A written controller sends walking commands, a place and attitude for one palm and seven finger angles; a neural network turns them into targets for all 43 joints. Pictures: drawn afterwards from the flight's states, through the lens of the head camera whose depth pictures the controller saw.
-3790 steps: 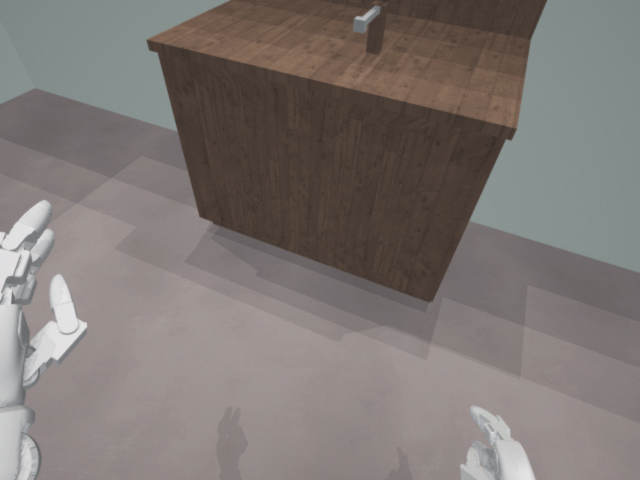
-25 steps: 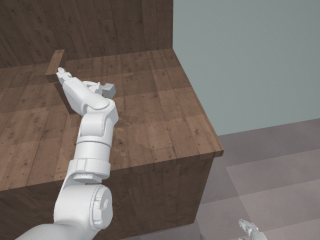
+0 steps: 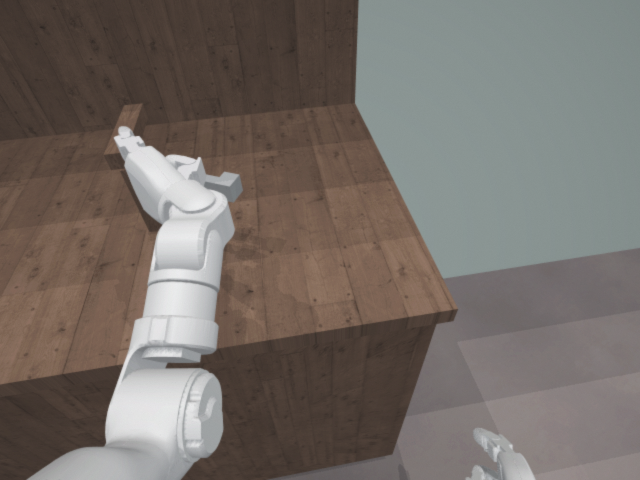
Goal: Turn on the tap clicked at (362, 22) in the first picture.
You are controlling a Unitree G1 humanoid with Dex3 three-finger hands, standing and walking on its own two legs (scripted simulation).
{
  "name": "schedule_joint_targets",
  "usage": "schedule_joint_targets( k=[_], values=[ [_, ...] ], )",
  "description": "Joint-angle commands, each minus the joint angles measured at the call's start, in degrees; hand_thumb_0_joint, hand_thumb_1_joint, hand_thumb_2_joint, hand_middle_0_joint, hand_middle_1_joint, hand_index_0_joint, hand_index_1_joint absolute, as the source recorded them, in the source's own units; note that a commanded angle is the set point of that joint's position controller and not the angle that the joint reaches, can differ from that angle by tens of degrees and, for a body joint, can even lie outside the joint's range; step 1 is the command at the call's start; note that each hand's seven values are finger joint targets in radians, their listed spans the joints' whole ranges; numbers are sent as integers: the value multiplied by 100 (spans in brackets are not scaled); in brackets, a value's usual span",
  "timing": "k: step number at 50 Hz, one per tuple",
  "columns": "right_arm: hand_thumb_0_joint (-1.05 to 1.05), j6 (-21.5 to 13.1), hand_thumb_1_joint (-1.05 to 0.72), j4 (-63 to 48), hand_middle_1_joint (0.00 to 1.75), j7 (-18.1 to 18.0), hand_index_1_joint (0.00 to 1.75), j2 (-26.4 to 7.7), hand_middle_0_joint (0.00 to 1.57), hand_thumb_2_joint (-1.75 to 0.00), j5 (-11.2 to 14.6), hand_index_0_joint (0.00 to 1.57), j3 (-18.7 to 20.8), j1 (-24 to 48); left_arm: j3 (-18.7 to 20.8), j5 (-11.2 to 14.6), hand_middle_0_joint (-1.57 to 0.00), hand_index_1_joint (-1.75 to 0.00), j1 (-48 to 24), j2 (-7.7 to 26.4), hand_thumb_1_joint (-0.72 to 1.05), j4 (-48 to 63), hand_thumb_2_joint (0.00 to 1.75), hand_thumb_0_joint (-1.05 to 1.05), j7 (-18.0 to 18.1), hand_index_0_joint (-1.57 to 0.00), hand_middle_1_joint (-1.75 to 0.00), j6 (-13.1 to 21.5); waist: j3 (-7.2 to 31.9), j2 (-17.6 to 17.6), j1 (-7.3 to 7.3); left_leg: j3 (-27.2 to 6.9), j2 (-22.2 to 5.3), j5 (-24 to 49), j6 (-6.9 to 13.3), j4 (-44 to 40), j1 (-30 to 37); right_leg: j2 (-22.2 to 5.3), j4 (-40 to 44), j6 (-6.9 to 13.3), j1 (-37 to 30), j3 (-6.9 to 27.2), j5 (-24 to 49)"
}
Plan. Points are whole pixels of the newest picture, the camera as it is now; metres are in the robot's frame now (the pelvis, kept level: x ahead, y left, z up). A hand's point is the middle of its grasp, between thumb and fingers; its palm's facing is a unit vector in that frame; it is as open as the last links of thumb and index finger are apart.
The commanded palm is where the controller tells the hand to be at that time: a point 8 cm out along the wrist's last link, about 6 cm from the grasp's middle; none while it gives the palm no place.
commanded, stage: lift the hand up off the lever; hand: left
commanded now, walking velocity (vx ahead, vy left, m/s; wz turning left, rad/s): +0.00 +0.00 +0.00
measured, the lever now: (228, 187) +0.45 +0.17 +0.15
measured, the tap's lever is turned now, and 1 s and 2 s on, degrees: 61 61 61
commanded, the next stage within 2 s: draw the hand back beside the body in 0.84 s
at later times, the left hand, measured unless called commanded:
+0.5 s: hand (196, 165) +0.41 +0.19 +0.21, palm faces +0.75 -0.66 -0.03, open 7.8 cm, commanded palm +0.35 +0.21 +0.23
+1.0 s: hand (205, 154) +0.40 +0.17 +0.23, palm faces +0.67 -0.74 -0.05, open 7.8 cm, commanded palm +0.33 +0.21 +0.23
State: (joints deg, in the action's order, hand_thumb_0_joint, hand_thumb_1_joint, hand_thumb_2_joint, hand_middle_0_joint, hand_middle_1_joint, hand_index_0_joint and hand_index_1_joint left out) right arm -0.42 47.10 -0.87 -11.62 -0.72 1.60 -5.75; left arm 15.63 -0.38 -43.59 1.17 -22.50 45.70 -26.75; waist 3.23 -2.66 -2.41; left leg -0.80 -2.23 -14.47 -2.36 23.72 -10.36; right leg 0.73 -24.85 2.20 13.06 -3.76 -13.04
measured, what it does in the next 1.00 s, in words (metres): stands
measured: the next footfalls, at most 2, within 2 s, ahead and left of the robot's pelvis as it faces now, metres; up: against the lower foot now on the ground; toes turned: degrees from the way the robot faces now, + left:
none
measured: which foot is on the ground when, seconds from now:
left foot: down 0.00-1.00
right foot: down 0.00-1.00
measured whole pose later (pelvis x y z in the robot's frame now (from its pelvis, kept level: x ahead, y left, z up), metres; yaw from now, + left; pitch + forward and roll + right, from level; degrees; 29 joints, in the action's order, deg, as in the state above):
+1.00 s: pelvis -0.01 -0.01 +0.00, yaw +0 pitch -1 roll +1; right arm 1.0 47.1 -1.4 -11.7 0.7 0.3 -4.6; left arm 13.7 0.4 -43.6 3.0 -18.8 39.0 -32.1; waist 3.2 -3.1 -2.4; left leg -0.6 -2.4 -12.8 -2.5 21.3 -7.3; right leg 1.0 -23.4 2.6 10.6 -3.7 -11.9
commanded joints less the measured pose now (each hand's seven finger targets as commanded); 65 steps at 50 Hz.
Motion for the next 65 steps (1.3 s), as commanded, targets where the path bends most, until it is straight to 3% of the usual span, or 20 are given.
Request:
schedule_joint_targets(
  k=[1, 6, 15, 19, 20, 29, 30, 31, 41, 45, 47, 48, 49, 50, 53, 57, 58, 59, 61, 65],
  values=[
    [0, -270, -90, -816, 30, -1, 30, -584, 20, -90, -4, 20, 138, 761, -390, -151, -15, -15, -2834, 672, 90, 1389, 90, 0, -43, -15, -15, 276, 1801, 392, 17, 361, 213, 2061, 128, -34, 371, -94, 177, -68, -984, -28, 1614],
    [0, -224, -90, -835, 30, 27, 30, -572, 20, -90, 20, 20, 136, 827, -434, -41, -15, -15, -2634, 544, 90, 1450, 90, 0, -80, -15, -15, 138, 1777, 579, -5, 352, 210, 2279, 101, -27, 428, -89, 143, -81, -1056, -67, 1872],
    [0, -154, -90, -807, 30, -1, 30, -570, 20, -90, 42, 20, 98, 1034, -20, -111, -15, -15, -2878, 1126, 90, 1651, 90, 0, -42, -15, -15, 47, 1719, 470, -106, 350, 201, 1935, 114, -103, 304, -108, 301, -80, -1072, 7, 1440],
    [0, -241, -90, -756, 30, 25, 30, -535, 20, -90, 27, 20, 78, 1036, -457, -147, -15, -15, -3126, 663, 90, 1488, 90, 0, -59, -15, -15, 13, 1557, 381, 13, 375, 214, 1744, 130, -78, 329, -103, 321, -85, -864, 13, 1259],
    [0, -249, -90, -760, 30, 16, 30, -577, 20, -90, 24, 20, 99, 1009, -280, -143, -15, -15, -3234, 909, 90, 1627, 90, 0, -77, -15, -15, 57, 1720, 443, -17, 315, 208, 1796, 104, -112, 358, -83, 313, -74, -946, -16, 1237],
    [0, -274, -90, -816, 30, 9, 30, -545, 20, -90, 15, 20, 101, 1008, -265, -112, -15, -15, -3124, 934, 90, 1790, 90, 0, -58, -15, -15, 59, 1969, 358, -57, 413, 236, 2097, 140, -31, 415, -121, 228, -97, -1183, 41, 1767],
    [0, -261, -90, -810, 30, -1, 30, -583, 20, -90, 21, 20, 119, 978, 21, -122, -15, -15, -3215, 1312, 90, 1936, 90, 0, -59, -15, -15, 115, 2142, 319, -110, 362, 219, 2211, 117, -52, 456, -110, 206, -80, -1273, 22, 1801],
    [0, -259, -90, -828, 30, 6, 30, -531, 20, -90, 25, 20, 101, 1030, -185, -114, -15, -15, -3101, 1037, 90, 1872, 90, 0, -81, -15, -15, 87, 2015, 313, -85, 408, 210, 2156, 126, -48, 439, -118, 220, -88, -1238, 37, 1780],
    [0, -311, -90, -745, 30, 13, 30, -569, 20, -90, 106, 20, 61, 1112, -411, 4, -15, -15, -2865, 687, 90, 1274, 90, 0, -171, -15, -15, -207, 1348, 582, 8, 370, 232, 1446, 151, -231, 279, -94, 463, -116, -871, 8, 931],
    [0, -277, -90, -726, 30, -54, 30, -617, 20, -90, 158, 20, 59, 1144, -15, 86, -15, -15, -2940, 1145, 90, 1123, 90, 0, -171, -15, -15, -274, 1391, 692, -59, 368, 289, 1190, 191, -299, 192, -116, 599, -144, -965, 92, 682],
    [0, -260, -90, -792, 30, -50, 30, -554, 20, -90, 137, 20, 36, 1136, -81, 97, -15, -15, -2836, 1008, 90, 1208, 90, 0, -113, -15, -15, -227, 1473, 638, -95, 404, 287, 1363, 195, -254, 216, -131, 549, -146, -1038, 110, 897],
    [0, -46, -90, -822, 30, -127, 30, -797, 20, -90, 92, 20, 40, 694, -1062, -264, -15, -15, -2192, 972, 90, 1963, 90, 0, -1196, -15, -15, -77, 1541, 856, 208, 414, 243, 1680, 355, -281, 594, -92, 294, -138, -1292, 223, 1749],
    [0, 28, -90, -997, 30, -230, 30, -758, 20, -90, 175, 20, 107, 597, -379, -180, -15, -16, -1786, 1576, 90, 2138, 90, 0, -1661, -15, -16, -48, 1744, 825, 72, 466, 238, 1954, 425, -270, 727, -75, 276, -118, -1538, 225, 2254],
    [0, 90, -90, -1120, 30, -292, 30, -757, 20, -90, 199, 20, 93, 622, -207, -96, -15, -16, -1600, 1825, 90, 2490, 90, 0, -1945, -15, -16, 25, 1946, 549, -35, 468, 256, 2152, 437, -322, 774, -75, 233, -107, -1772, 237, 2473],
    [0, 226, -90, -1449, 30, -422, 30, -652, 20, -90, 306, 20, -46, 720, -458, 180, -16, -17, -566, 1771, 90, 2961, 90, 0, -2979, -16, -17, 88, 1442, 769, -50, 443, 211, 2134, 463, -394, 791, -55, 332, -132, -1726, 255, 2621],
    [0, 124, -90, -1741, 30, -468, 30, -579, 20, -90, 443, 20, -168, 1205, 254, 807, -16, -18, 312, 2033, 90, 3772, 90, 0, -3070, -16, -18, -230, 1091, 710, -323, 432, 213, 1771, 406, -456, 695, -4, 611, -161, -1641, 240, 1759],
    [0, 61, -90, -1725, 30, -272, 30, -636, 20, -90, 212, 20, -49, 839, 158, 782, -16, -18, 1283, 2808, 90, 3604, 90, 0, -3394, -16, -18, 787, 438, 648, -80, 383, 121, 1421, 440, -354, 451, -212, 526, -246, -1238, 370, 1869],
    [0, 8, -90, -1796, 30, -189, 30, -574, 20, -90, 215, 20, -69, 866, 185, 775, -16, -19, 1694, 2723, 90, 3531, 90, 0, -3541, -16, -19, 1317, 531, 569, -171, 384, 147, 1314, 444, -365, 315, -205, 477, -195, -1315, 378, 1714],
    [0, -146, -90, -1848, 30, -127, 30, -512, 20, -90, 222, 20, -66, 851, 77, 719, -16, -19, 1493, 2793, 90, 4259, 90, 0, -3672, -16, -19, 2029, 692, -137, -131, 384, 174, 1164, 440, -366, 503, -209, 546, -127, -1241, 414, 1343],
    [0, -505, -90, -1850, 30, -152, 30, -580, 20, -90, 231, 20, -15, 769, -309, 617, -17, -20, 805, 2783, 90, 4862, 90, 0, -3773, -17, -20, 2953, 548, -158, 148, 337, 152, 784, 442, -328, 928, -168, 861, -121, -723, 403, 668]
  ],
)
